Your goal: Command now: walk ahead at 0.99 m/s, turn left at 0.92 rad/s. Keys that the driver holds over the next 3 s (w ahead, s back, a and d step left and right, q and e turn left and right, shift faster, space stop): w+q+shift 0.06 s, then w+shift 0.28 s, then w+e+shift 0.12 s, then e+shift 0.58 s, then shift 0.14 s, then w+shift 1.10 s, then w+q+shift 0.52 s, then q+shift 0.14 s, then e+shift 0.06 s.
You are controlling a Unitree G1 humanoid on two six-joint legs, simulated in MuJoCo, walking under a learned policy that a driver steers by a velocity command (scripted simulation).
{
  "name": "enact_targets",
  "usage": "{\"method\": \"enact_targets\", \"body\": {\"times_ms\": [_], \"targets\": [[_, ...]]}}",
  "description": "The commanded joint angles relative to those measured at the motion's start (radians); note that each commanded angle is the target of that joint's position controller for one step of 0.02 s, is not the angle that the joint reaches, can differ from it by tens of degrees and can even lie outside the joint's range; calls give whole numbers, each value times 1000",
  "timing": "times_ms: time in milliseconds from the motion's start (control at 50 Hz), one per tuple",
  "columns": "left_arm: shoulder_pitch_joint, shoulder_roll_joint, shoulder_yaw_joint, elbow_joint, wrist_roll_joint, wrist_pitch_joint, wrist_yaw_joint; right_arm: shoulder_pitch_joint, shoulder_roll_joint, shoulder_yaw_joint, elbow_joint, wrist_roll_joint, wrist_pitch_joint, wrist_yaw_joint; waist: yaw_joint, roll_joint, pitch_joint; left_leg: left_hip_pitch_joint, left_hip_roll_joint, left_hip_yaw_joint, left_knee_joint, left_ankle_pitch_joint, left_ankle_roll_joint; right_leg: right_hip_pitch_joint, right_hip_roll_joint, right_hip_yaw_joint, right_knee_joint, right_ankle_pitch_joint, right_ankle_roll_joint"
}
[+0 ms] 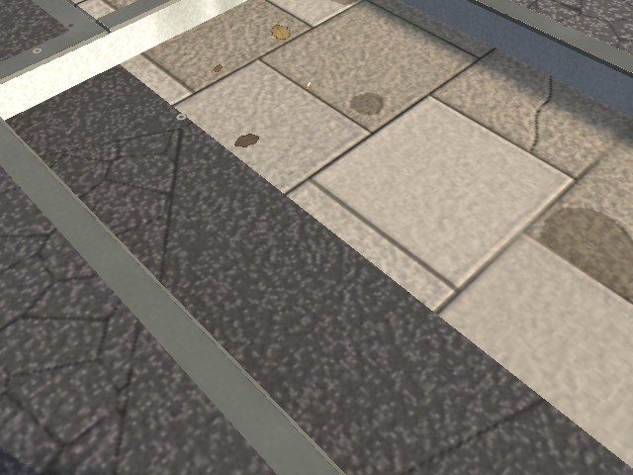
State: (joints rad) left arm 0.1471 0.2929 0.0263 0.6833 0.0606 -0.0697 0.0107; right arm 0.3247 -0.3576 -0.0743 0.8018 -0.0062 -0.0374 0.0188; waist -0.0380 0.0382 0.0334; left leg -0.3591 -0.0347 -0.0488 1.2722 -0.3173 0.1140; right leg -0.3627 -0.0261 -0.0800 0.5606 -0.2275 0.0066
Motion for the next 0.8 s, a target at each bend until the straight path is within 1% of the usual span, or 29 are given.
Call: {"method": "enact_targets", "body": {"times_ms": [20, 60, 140, 220, 260, 300, 320, 340, 360, 380, 400, 420, 440, 460, 480, 500, 540, 580, 600, 620, 640, 660, 680, 700, 720, 740, 760, 780, 800], "targets": [[193, 62, 28, 40, -21, -25, -7, -76, 8, 13, -109, -16, 25, 29, 75, -114, -38, -363, 128, -34, 54, 36, -5, 326, -261, 308, -320, -19, -94], [201, 58, 26, 70, -41, -42, -20, -136, 23, 22, -157, -17, 49, 44, 47, -130, 0, -431, 154, -22, 36, 63, -13, 311, -279, 203, -349, 119, -91], [176, 70, 18, 104, -34, -68, -18, -280, 18, 44, -230, -27, 43, 62, 7, -98, 92, -387, 123, 6, -230, 301, -11, 196, -195, -25, -455, 270, -83], [273, 143, 25, 172, -39, -72, -17, -399, 22, 67, -245, -32, 24, 75, 37, -51, 151, -197, 51, 157, -520, 360, 40, 243, -199, -135, -550, 538, -111], [312, 207, 33, 190, -34, -48, -2, -370, -18, 56, -220, -38, 16, 68, 9, -99, 90, -134, -22, 195, -575, 244, 67, 410, -226, -158, -406, 998, -111], [314, 273, 42, 199, -34, -11, 11, -184, -72, 29, -169, -47, 6, 51, -103, -153, -60, 127, -86, 187, -619, 113, 105, 435, -267, -153, -56, 1251, -114], [293, 280, 42, 193, -33, 0, 14, 16, -115, 6, -104, -53, 3, 33, -196, -139, -158, 383, -88, 140, -684, 91, 138, 322, -243, -157, 236, 1163, -106], [351, 168, 18, 166, -33, -2, -3, 99, -208, -25, -76, -68, 13, 6, -153, 27, -275, 707, 141, -168, -664, -162, 200, 0, -150, -143, 652, 444, -84], [413, 114, 10, 125, -48, -12, -22, 72, -230, -32, -106, -31, 12, 1, -63, 166, -453, 881, 361, -685, -796, -289, 288, -282, 28, 20, 950, -289, -62], [258, 180, 31, 106, -61, -20, -12, 64, -190, -27, -80, -15, 3, -4, -103, -7, -325, 765, 335, -595, -891, -81, 223, -356, 8, 173, 879, -171, -89], [238, 145, 22, 101, -73, -27, -15, 35, -162, -26, -50, -22, -12, -15, -59, -19, -150, 583, 330, -454, -934, 39, 204, -353, -32, 166, 781, -96, -96], [243, 119, 16, 125, -63, -19, -18, 2, -111, -18, -36, -36, -27, -14, -17, -74, -63, 431, 306, -375, -966, 91, 177, -297, -74, 168, 696, -81, -99], [250, 98, 16, 135, -49, 2, -23, -30, -78, -9, -29, -35, -41, -18, 17, -83, -18, 324, 272, -274, -1007, 140, 139, -225, -91, 172, 627, -73, -88], [303, 80, 11, 152, -33, 27, -29, -27, -65, -3, -23, -39, -53, -13, 37, -22, -29, 257, 274, -230, -1031, 147, 140, -149, -93, 161, 597, -100, -77], [311, 89, 26, 166, -24, 46, -34, -25, -25, 7, -4, -36, -74, -4, 57, -58, 11, 220, 254, -151, -1006, 390, 117, -128, -97, 180, 543, -46, -81], [251, 59, 36, 140, -31, 54, -36, -18, -14, 8, 41, -9, -91, -13, 82, -62, 72, 155, 231, -54, -992, 550, 83, -149, -95, 185, 439, 15, -71], [155, 18, 34, 89, -23, 50, -44, -75, 16, 16, 67, 10, -107, -30, 116, -15, 99, 36, 139, 131, -942, 655, 30, -85, -48, 96, 233, 309, -62], [182, -2, 31, 97, -31, 37, -62, -91, 45, 27, 53, 12, -112, -42, 126, 12, -1, -13, 80, 248, -829, 632, -13, 52, 21, 16, 111, 669, -77], [188, -174, -62, 100, 43, 3, -113, -14, 104, 78, 38, -193, -120, 0, 80, -65, -109, 9, 180, 200, -917, 485, -42, 99, -79, 214, 213, 641, -48], [218, -73, -31, 90, 18, -9, -125, -54, 21, 44, 32, -180, -120, 0, 99, -83, -5, 131, 205, 184, -899, 481, -48, -72, -65, 212, 168, 614, -44], [165, 44, 3, 69, 12, -29, -120, -45, -34, 41, 28, -143, -125, -14, 91, -76, 29, 209, 188, 198, -873, 468, -65, -156, -61, 172, 116, 588, -41], [83, 93, 19, 44, 11, -42, -119, 28, -34, 47, 55, -116, -125, -31, 64, -72, 58, 261, 187, 200, -835, 485, -90, -210, -67, 153, 73, 587, -47], [16, 131, 48, 13, -94, -24, -117, -58, -17, 27, 23, 65, -86, -89, 35, 7, 96, 272, 123, 275, -716, 630, -102, -255, 26, 49, -66, 737, -28], [-2, 112, 44, -3, -90, -11, -131, 15, -30, 37, 25, 73, -65, -122, 11, 6, 60, 264, 121, 295, -604, 673, -129, -163, 43, 4, -111, 824, -8], [27, 72, 40, -1, -78, 3, -151, 64, -27, 40, 31, 54, -54, -148, 12, -1, 25, 238, 135, 300, -488, 647, -149, -73, 57, -18, -129, 892, 9], [128, 61, 49, 30, -74, 24, -160, 45, -38, 38, 8, 41, -45, -166, 46, 2, -23, 209, 145, 297, -348, 661, -157, 47, 75, -42, -108, 878, 25], [320, 97, 76, 95, -75, 41, -160, -10, -36, 37, -33, 29, -42, -165, 113, -23, -74, 153, 145, 287, -149, 641, -172, 209, 78, -59, -102, 870, 14], [582, 141, 98, 183, -63, 53, -134, -112, -66, 25, -61, 34, -47, -145, 247, -180, -90, 19, 51, 308, 279, 328, -230, 426, 44, -32, -199, 958, -85], [672, 101, 81, 225, -56, 52, -90, -156, -2, 36, -53, 49, -53, -104, 327, -400, 6, -253, -60, 301, 710, -504, -248, 579, -10, 40, -318, 1079, -180]]}}
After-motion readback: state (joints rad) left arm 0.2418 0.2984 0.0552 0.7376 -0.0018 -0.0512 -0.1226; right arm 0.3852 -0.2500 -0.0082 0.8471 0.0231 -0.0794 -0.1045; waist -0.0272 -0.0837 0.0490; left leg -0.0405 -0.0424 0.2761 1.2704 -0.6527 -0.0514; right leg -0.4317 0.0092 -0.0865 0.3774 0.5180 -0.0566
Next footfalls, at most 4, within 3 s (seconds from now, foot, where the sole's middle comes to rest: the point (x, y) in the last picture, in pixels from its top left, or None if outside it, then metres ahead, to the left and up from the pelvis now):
0.32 left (269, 462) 0.49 0.12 -0.76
0.80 right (299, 314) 0.92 0.06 -0.91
1.18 left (243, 264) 1.09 0.21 -0.90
1.54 right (318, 298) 0.97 0.01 -0.90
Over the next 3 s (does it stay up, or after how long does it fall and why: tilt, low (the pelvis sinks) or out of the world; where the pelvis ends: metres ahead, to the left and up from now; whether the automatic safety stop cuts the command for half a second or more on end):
stays up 2.09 -0.28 -0.16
